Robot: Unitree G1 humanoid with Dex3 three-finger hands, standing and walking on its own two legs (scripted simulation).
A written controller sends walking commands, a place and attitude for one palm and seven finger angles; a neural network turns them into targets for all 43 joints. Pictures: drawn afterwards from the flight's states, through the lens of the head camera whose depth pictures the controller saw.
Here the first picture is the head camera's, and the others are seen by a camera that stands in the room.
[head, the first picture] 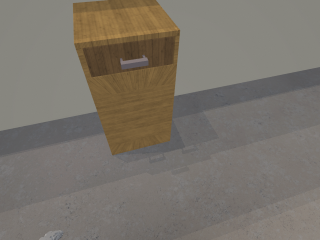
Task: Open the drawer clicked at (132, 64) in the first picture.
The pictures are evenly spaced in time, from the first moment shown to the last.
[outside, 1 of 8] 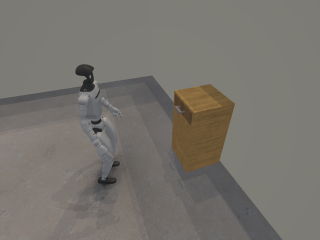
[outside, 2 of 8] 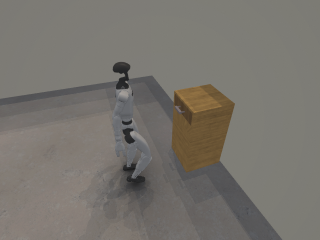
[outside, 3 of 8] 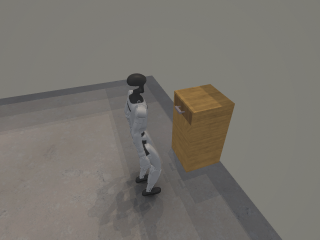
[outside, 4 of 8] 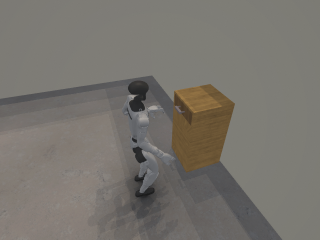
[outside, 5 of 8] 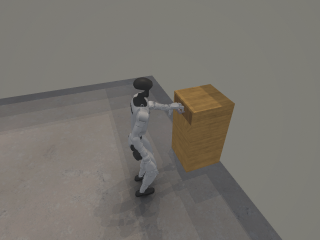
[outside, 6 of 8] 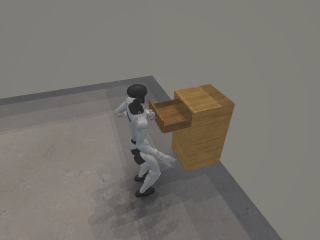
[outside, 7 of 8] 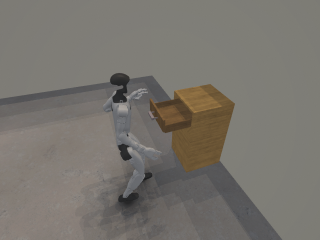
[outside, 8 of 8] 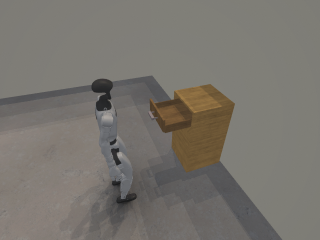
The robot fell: no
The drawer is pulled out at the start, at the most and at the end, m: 0.00 0.30 0.29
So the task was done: yes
